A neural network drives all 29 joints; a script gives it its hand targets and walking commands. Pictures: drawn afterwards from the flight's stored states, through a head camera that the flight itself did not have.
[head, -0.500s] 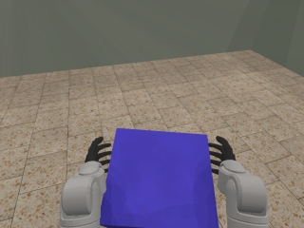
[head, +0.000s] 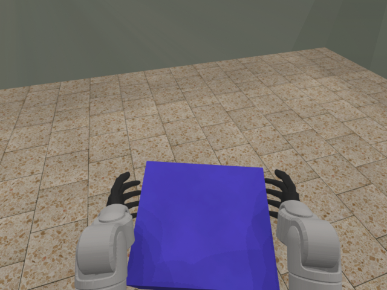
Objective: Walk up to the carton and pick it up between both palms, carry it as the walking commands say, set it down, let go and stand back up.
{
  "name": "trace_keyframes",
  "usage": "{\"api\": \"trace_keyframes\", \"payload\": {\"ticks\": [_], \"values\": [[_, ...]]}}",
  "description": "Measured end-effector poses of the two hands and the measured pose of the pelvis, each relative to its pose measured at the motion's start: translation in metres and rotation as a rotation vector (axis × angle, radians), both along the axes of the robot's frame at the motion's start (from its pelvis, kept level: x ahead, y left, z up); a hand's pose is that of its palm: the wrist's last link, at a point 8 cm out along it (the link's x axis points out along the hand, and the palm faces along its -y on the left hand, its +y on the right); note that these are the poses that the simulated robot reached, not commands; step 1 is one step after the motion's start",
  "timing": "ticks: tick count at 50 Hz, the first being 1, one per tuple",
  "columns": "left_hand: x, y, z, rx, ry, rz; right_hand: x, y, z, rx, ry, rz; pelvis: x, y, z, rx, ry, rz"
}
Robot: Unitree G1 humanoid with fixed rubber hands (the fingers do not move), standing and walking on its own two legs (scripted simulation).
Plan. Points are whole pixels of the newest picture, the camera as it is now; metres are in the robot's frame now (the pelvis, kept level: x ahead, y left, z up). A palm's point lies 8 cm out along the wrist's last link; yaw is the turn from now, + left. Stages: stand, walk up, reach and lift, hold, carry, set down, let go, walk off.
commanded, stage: carry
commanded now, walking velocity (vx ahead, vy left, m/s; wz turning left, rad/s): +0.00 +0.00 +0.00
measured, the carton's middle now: (200, 229) +0.26 +0.00 +0.02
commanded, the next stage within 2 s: hold in 1.96 s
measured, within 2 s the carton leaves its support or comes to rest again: neither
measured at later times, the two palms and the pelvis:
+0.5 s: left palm (127, 216) +0.24 +0.13 +0.12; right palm (308, 215) +0.24 -0.18 +0.11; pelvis -0.01 -0.02 +0.00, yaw +0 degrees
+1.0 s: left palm (165, 219) +0.24 +0.06 +0.10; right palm (340, 219) +0.24 -0.24 +0.10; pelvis -0.02 -0.09 +0.00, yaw +1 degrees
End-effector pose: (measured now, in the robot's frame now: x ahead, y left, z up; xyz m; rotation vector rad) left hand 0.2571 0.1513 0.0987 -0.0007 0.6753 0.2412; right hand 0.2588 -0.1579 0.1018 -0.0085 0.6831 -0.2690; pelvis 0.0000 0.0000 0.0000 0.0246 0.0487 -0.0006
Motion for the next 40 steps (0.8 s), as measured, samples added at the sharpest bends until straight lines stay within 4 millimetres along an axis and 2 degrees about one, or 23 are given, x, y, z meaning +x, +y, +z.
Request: {"api": "trace_keyframes", "payload": {"ticks": [9, 23, 29, 33, 35, 37, 40], "values": [[-0.010, -0.001, 0.010, -0.004, -0.031, 0.005, -0.010, -0.001, 0.010, -0.006, -0.032, 0.006, -0.008, -0.002, 0.003, -0.005, -0.017, 0.003], [-0.019, -0.020, 0.018, 0.018, -0.027, 0.001, -0.021, -0.020, 0.011, 0.017, -0.030, 0.002, -0.016, -0.018, 0.007, 0.009, -0.023, 0.000], [-0.020, -0.036, 0.023, 0.044, -0.046, 0.000, -0.021, -0.035, 0.008, 0.043, -0.048, 0.002, -0.014, -0.032, 0.002, 0.028, -0.035, 0.000], [-0.021, -0.054, 0.017, 0.018, 0.005, -0.028, -0.031, -0.053, 0.012, 0.007, 0.002, -0.029, -0.024, -0.045, 0.012, 0.012, 0.002, -0.036], [-0.020, -0.063, 0.016, 0.023, 0.002, -0.055, -0.037, -0.063, 0.011, 0.021, -0.013, -0.058, -0.026, -0.049, 0.009, -0.025, 0.005, -0.024], [-0.020, -0.064, 0.015, 0.034, 0.012, -0.039, -0.032, -0.064, 0.002, 0.038, -0.005, -0.032, -0.022, -0.056, 0.008, -0.036, 0.000, 0.015], [-0.023, -0.067, 0.017, 0.051, -0.032, 0.021, -0.020, -0.066, 0.003, 0.036, -0.045, 0.025, -0.018, -0.071, 0.000, -0.018, 0.004, 0.045]]}}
